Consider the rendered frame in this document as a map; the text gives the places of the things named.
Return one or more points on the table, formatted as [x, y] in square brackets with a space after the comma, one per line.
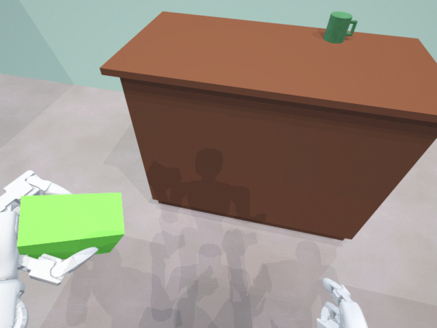
[270, 123]

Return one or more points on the robot left hand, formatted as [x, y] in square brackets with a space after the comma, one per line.
[46, 268]

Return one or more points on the sponge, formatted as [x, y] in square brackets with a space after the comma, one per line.
[62, 225]

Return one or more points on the robot left forearm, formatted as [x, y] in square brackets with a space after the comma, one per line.
[13, 312]

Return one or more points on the robot right hand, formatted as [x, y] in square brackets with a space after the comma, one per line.
[348, 315]

